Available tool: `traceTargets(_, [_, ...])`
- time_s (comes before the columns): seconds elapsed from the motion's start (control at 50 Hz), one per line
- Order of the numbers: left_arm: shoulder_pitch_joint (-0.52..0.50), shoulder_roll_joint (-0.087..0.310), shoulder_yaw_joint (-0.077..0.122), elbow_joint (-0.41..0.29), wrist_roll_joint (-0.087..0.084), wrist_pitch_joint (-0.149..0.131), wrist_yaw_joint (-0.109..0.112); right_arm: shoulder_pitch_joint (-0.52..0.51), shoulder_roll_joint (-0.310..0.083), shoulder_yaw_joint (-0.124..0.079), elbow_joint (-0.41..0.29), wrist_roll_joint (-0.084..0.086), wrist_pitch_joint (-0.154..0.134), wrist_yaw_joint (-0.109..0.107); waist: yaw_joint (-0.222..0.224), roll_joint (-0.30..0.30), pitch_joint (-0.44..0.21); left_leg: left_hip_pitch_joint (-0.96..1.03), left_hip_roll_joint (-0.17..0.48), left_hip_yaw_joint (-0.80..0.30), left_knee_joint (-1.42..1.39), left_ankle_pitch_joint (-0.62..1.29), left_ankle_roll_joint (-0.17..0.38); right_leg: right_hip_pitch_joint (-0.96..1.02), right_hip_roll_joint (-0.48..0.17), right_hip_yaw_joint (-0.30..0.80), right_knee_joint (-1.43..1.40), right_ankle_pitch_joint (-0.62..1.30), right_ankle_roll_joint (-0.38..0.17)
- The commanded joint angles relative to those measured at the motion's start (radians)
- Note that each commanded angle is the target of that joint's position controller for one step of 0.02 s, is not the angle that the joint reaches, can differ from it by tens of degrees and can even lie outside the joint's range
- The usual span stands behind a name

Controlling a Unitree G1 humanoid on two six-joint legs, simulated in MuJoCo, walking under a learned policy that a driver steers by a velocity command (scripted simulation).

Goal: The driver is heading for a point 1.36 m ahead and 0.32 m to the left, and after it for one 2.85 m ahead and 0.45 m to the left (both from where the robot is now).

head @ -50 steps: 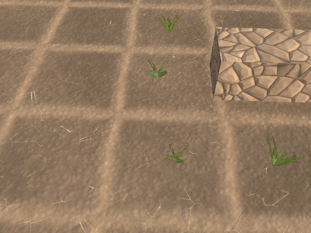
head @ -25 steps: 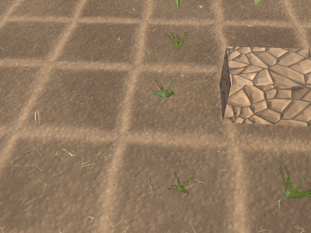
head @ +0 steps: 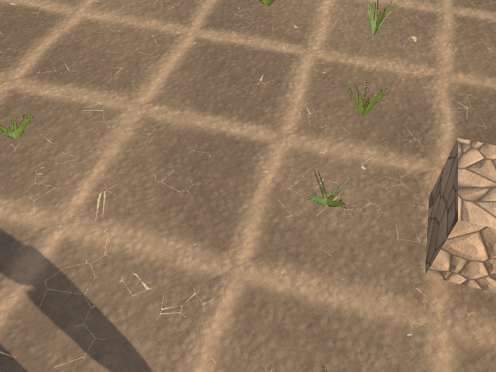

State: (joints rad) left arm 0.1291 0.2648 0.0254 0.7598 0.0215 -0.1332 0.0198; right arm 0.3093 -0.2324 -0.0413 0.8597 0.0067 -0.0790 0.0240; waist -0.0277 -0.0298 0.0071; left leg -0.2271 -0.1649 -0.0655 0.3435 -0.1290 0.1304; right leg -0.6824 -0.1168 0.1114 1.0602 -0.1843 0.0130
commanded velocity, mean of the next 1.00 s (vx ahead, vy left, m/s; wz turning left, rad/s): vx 0.50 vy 0.00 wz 0.55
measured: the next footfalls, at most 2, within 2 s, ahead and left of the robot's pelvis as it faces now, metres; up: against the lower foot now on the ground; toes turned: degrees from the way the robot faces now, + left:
right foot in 0.24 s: +0.31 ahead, -0.14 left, +0.00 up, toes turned +13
left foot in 0.76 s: +0.48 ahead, +0.20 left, +0.00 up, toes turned +31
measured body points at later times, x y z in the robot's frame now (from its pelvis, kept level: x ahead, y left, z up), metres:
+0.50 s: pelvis +0.26 -0.04 +0.00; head +0.28 -0.04 +0.45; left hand +0.23 +0.24 -0.11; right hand +0.49 -0.25 -0.10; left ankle +0.28 +0.13 -0.65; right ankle +0.27 -0.15 -0.74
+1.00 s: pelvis +0.48 +0.13 +0.00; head +0.49 +0.16 +0.45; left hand +0.46 +0.44 -0.10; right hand +0.70 -0.05 -0.10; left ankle +0.45 +0.18 -0.74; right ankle +0.63 +0.00 -0.66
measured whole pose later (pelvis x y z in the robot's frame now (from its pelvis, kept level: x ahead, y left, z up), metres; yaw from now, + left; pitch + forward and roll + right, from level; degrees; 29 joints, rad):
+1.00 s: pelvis +0.48 +0.13 +0.00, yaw +34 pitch +2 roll +0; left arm 0.17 0.31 0.05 0.73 0.00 -0.09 0.00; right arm 0.30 -0.25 -0.05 0.70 0.00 -0.07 0.03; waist -0.02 -0.05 0.02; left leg -0.22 -0.11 -0.02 0.36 -0.17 0.10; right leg -0.66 -0.14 0.04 1.08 -0.21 0.03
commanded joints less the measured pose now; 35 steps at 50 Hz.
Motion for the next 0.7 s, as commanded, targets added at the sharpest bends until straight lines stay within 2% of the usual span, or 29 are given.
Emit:
traceTargets(0.02, [-0.003, 0.045, 0.011, -0.066, 0.008, 0.012, 0.016, -0.037, -0.160, -0.038, -0.091, 0.010, -0.016, -0.025, 0.022, 0.068, 0.014, -0.196, 0.203, -0.188, -0.144, 0.106, 0.142, 0.141, 0.046, -0.068, -0.239, 0.190, 0.034])
traceTargets(0.06, [-0.083, 0.033, 0.006, -0.093, -0.007, 0.010, 0.014, 0.011, -0.168, -0.043, -0.086, 0.020, -0.008, -0.029, -0.019, 0.093, -0.002, -0.144, 0.199, -0.208, -0.113, 0.053, 0.115, 0.166, 0.083, -0.066, -0.400, 0.255, 0.039])
traceTargets(0.1, [-0.135, 0.053, 0.010, -0.116, -0.022, 0.006, 0.007, 0.041, -0.171, -0.045, -0.084, 0.023, -0.001, -0.030, -0.044, 0.109, -0.019, -0.071, 0.225, -0.265, -0.081, 0.004, 0.106, 0.174, 0.103, -0.052, -0.476, 0.253, 0.044])
traceTargets(0.14, [-0.163, 0.081, 0.019, -0.137, -0.028, -0.005, -0.005, 0.060, -0.162, -0.043, -0.085, 0.026, 0.006, -0.034, -0.050, 0.112, -0.026, 0.016, 0.253, -0.338, -0.022, -0.041, 0.101, 0.175, 0.111, -0.024, -0.546, 0.209, 0.032])
traceTargets(0.18, [-0.149, 0.109, 0.031, -0.143, -0.031, -0.020, -0.017, 0.052, -0.166, -0.044, -0.094, 0.019, 0.015, -0.039, -0.027, 0.136, -0.032, 0.069, 0.275, -0.401, 0.042, -0.023, 0.092, 0.226, 0.123, -0.019, -0.593, 0.120, 0.006])
traceTargets(0.2, [-0.096, 0.118, 0.039, -0.131, -0.031, -0.026, -0.018, 0.034, -0.160, -0.043, -0.103, 0.017, 0.019, -0.041, 0.006, 0.153, -0.045, 0.070, 0.263, -0.412, 0.084, 0.001, 0.079, 0.301, 0.126, -0.031, -0.631, 0.102, -0.016])
traceTargets(0.22, [0.001, 0.142, 0.053, -0.109, -0.025, -0.031, -0.014, 0.019, -0.133, -0.033, -0.114, 0.013, 0.020, -0.040, 0.054, 0.152, -0.094, 0.038, 0.224, -0.387, 0.178, 0.038, 0.051, 0.453, 0.101, -0.028, -0.659, 0.097, -0.051])
traceTargets(0.24, [0.160, 0.197, 0.069, -0.092, -0.010, -0.033, -0.005, 0.001, -0.073, -0.011, -0.136, 0.002, 0.013, -0.034, 0.126, 0.071, -0.217, -0.084, 0.166, -0.294, 0.440, -0.022, 0.009, 0.709, -0.060, 0.108, -0.643, 0.066, -0.125])
traceTargets(0.26, [0.276, 0.273, 0.093, -0.061, 0.000, -0.015, -0.003, 0.122, -0.028, 0.006, -0.164, 0.027, 0.000, -0.028, 0.089, -0.260, -0.347, -0.431, 0.031, -0.128, 0.723, -0.369, -0.058, 1.049, -0.286, 0.523, -0.696, -0.105, -0.296])
traceTargets(0.28, [0.269, 0.188, 0.080, -0.070, -0.015, -0.008, -0.008, 0.130, -0.127, -0.010, -0.154, 0.040, -0.003, -0.030, 0.098, -0.233, -0.303, -0.586, 0.115, -0.134, 0.897, -0.437, -0.072, 1.040, -0.333, 0.674, -0.743, -0.304, -0.296])
traceTargets(0.3, [0.233, 0.124, 0.064, -0.084, -0.020, -0.002, -0.006, 0.043, -0.187, -0.027, -0.159, 0.037, 0.005, -0.030, 0.120, -0.113, -0.171, -0.627, 0.151, -0.132, 0.964, -0.343, -0.082, 0.925, -0.291, 0.537, -0.756, -0.288, -0.249])
traceTargets(0.32, [0.184, 0.112, 0.057, -0.091, -0.017, 0.005, -0.007, -0.005, -0.175, -0.029, -0.170, 0.023, 0.013, -0.032, 0.103, -0.026, -0.093, -0.602, 0.183, -0.100, 0.968, -0.261, -0.095, 0.805, -0.243, 0.397, -0.771, -0.160, -0.216])
traceTargets(0.34, [0.148, 0.097, 0.051, -0.085, -0.016, 0.010, -0.010, -0.034, -0.158, -0.030, -0.184, 0.013, 0.015, -0.030, 0.083, -0.011, -0.035, -0.583, 0.208, -0.094, 0.928, -0.205, -0.102, 0.709, -0.196, 0.302, -0.800, -0.053, -0.202])
traceTargets(0.36, [0.128, 0.084, 0.045, -0.081, -0.010, 0.010, -0.013, -0.034, -0.139, -0.033, -0.190, 0.016, 0.020, -0.025, 0.058, -0.035, -0.011, -0.541, 0.235, -0.082, 0.899, -0.177, -0.104, 0.640, -0.158, 0.215, -0.828, 0.009, -0.184])
traceTargets(0.4, [0.123, 0.081, 0.048, -0.064, -0.015, 0.005, -0.022, -0.023, -0.099, -0.028, -0.200, 0.023, 0.032, -0.018, 0.043, -0.072, -0.001, -0.504, 0.251, -0.042, 0.874, -0.146, -0.113, 0.575, -0.121, 0.099, -0.870, 0.100, -0.188])
traceTargets(0.46, [0.141, 0.117, 0.063, -0.036, -0.017, 0.000, -0.025, -0.072, -0.084, -0.026, -0.236, 0.016, 0.041, -0.017, 0.042, -0.053, 0.007, -0.545, 0.267, -0.041, 0.788, -0.072, -0.129, 0.580, -0.131, 0.000, -0.893, 0.248, -0.210])
traceTargets(0.52, [0.152, 0.142, 0.071, -0.014, -0.015, 0.009, -0.019, -0.134, -0.078, -0.023, -0.257, 0.016, 0.036, -0.006, 0.057, -0.043, 0.006, -0.551, 0.271, -0.028, 0.633, 0.055, -0.130, 0.620, -0.131, -0.087, -0.892, 0.305, -0.197])
traceTargets(0.58, [0.172, 0.163, 0.073, 0.005, -0.022, 0.019, -0.012, -0.240, -0.064, -0.016, -0.287, 0.015, 0.028, 0.014, 0.095, -0.040, 0.032, -0.507, 0.260, 0.026, 0.466, 0.165, -0.116, 0.636, -0.127, -0.165, -0.886, 0.282, -0.174])
traceTargets(0.66, [0.208, 0.198, 0.082, 0.031, -0.041, 0.037, -0.011, -0.332, -0.072, -0.018, -0.338, 0.023, 0.029, 0.037, 0.111, -0.044, 0.070, -0.486, 0.245, 0.077, 0.351, 0.089, -0.079, 0.718, -0.169, -0.208, -0.860, 0.298, -0.151])
traceTargets(0.68, [0.207, 0.207, 0.085, 0.034, -0.045, 0.044, -0.010, -0.336, -0.080, -0.022, -0.347, 0.022, 0.030, 0.042, 0.102, -0.048, 0.069, -0.464, 0.232, 0.097, 0.331, 0.040, -0.062, 0.739, -0.176, -0.225, -0.832, 0.368, -0.142])
traceTargets(0.7, [0.199, 0.221, 0.089, 0.034, -0.047, 0.050, -0.008, -0.321, -0.094, -0.029, -0.351, 0.019, 0.032, 0.043, 0.083, -0.059, 0.051, -0.408, 0.205, 0.125, 0.314, -0.013, -0.041, 0.749, -0.176, -0.248, -0.779, 0.521, -0.132])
